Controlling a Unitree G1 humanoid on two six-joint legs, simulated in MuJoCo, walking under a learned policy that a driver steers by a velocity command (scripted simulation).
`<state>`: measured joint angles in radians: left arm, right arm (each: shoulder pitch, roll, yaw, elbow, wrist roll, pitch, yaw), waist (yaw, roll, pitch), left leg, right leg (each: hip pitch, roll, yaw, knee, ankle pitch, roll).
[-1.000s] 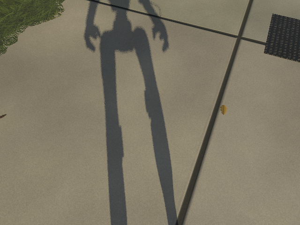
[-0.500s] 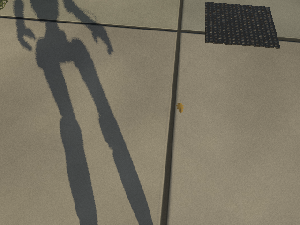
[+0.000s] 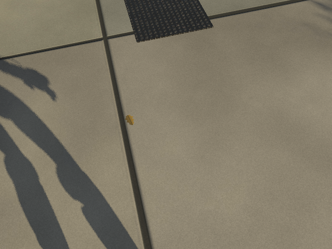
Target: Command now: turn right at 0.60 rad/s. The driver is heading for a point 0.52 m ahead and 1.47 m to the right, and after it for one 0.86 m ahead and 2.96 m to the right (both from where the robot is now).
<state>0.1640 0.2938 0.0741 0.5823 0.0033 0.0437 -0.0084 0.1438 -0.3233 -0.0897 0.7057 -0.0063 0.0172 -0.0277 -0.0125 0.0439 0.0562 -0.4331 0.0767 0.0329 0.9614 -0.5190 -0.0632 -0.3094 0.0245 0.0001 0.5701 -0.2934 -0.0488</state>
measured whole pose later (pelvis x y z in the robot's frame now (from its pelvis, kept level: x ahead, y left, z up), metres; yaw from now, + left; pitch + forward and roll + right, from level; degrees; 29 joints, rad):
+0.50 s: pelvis +0.00 +0.02 +0.01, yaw -18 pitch +1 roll +0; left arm 0.16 0.35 0.09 0.62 -0.02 0.05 0.02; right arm 0.14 -0.27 -0.07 0.68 -0.02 -0.01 -0.01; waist 0.01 -0.05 0.04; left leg -0.26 -0.02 -0.02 0.49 -0.25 0.02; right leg -0.47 0.12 0.16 1.01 -0.50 0.04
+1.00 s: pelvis -0.03 -0.02 +0.01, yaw -35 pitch +2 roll +2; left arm 0.20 0.30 0.06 0.59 -0.01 0.02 0.01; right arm 0.12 -0.34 -0.09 0.70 -0.01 0.02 -0.03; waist 0.00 0.04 0.07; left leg -0.54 0.02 -0.03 1.13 -0.40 -0.07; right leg -0.28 0.04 0.07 0.48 -0.22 -0.05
